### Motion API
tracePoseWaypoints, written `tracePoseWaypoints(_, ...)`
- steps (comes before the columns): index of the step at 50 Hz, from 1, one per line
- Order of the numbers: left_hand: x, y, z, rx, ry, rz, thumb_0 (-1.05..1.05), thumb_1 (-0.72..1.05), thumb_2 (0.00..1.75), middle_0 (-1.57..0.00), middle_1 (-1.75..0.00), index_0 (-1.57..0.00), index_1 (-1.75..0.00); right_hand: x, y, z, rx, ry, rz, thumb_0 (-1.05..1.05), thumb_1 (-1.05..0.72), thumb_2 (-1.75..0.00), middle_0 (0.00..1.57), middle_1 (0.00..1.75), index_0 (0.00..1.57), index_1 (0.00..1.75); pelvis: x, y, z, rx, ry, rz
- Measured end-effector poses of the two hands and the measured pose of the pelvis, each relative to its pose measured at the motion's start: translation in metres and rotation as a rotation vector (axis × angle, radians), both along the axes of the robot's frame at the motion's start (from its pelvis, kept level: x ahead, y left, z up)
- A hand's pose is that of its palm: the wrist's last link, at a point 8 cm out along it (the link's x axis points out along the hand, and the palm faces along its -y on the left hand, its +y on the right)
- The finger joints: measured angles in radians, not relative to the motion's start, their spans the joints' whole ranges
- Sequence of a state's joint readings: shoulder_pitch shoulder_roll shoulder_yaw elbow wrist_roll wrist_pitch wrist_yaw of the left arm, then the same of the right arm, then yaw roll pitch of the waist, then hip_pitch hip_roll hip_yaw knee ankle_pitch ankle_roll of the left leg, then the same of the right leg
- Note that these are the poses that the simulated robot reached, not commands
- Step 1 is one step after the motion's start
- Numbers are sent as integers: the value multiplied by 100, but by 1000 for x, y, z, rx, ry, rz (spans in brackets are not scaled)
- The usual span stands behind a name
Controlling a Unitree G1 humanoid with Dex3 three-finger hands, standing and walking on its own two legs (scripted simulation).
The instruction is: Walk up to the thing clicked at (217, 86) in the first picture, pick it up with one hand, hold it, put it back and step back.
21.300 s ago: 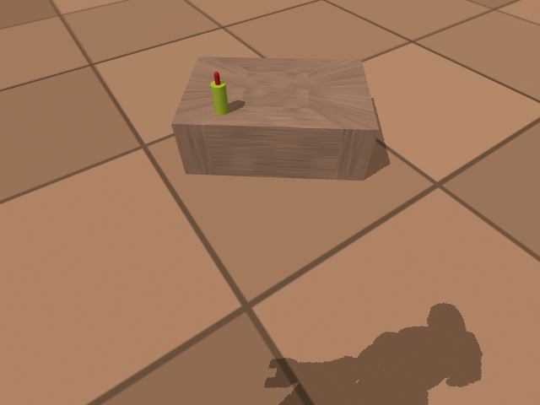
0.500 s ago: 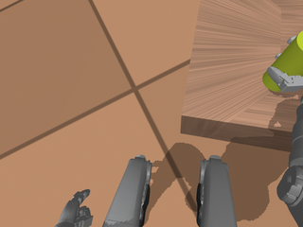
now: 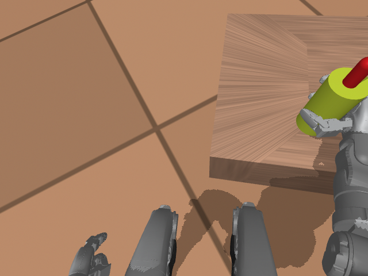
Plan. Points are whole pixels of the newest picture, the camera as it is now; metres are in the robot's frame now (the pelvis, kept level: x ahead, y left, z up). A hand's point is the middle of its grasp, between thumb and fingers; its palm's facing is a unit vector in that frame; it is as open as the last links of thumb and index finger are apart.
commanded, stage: lift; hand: right
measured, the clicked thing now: (335, 97) +0.44 -0.25 +0.04
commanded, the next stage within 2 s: hold in 1.16 s
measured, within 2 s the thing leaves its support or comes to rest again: neither
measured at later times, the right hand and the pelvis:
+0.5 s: hand (349, 105) +0.39 -0.22 +0.12, palm faces +0.24 +0.97 -0.02, open 9.4 cm; pelvis +0.02 +0.00 +0.09, yaw -3 degrees
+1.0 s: hand (347, 96) +0.37 -0.19 +0.16, palm faces +0.24 +0.97 -0.01, open 9.4 cm; pelvis +0.04 +0.01 +0.13, yaw -3 degrees
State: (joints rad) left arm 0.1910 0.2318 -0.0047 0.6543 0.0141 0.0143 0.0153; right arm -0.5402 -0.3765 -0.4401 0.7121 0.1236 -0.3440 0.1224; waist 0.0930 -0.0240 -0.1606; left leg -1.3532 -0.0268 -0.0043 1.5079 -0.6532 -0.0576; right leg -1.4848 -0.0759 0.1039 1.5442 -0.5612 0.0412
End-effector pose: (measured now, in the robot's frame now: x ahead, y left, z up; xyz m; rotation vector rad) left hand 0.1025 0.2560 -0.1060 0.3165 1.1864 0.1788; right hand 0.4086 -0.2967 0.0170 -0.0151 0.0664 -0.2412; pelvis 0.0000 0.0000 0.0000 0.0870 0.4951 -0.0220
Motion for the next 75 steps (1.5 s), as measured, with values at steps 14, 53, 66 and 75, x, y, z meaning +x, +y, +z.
tracePoseWaypoints(14,29,-7,61,-11,-107,-20,1,92,90,-20,-30,-20,-30,-44,13,66,-4,-3,-10,0,32,-107,76,103,77,106,12,0,57,-19,-117,-25)
tracePoseWaypoints(53,59,-11,130,-55,-202,-13,1,90,90,-18,-29,-18,-30,-70,57,149,6,-28,0,0,33,-109,75,105,76,107,39,6,128,-69,-309,-24)
tracePoseWaypoints(66,68,-12,138,-59,-217,-19,1,90,91,-19,-29,-18,-30,-76,62,156,12,-24,-5,0,33,-109,75,106,76,108,43,6,135,-73,-334,-25)
tracePoseWaypoints(75,70,-17,143,-58,-228,-21,1,89,92,-19,-30,-19,-31,-78,60,163,7,-40,-12,0,35,-111,75,107,76,109,42,3,138,-73,-353,-24)
